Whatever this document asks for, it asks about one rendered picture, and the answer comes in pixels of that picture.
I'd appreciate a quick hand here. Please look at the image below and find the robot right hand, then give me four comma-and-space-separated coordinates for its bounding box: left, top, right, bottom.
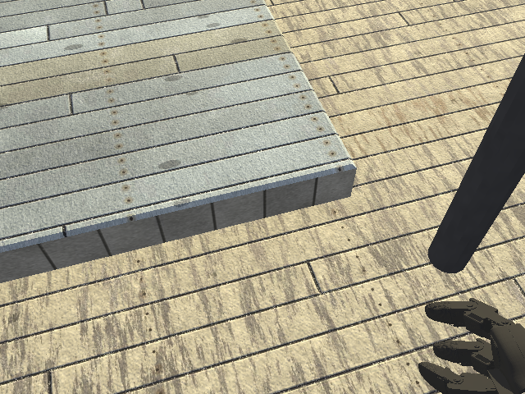
418, 298, 525, 394

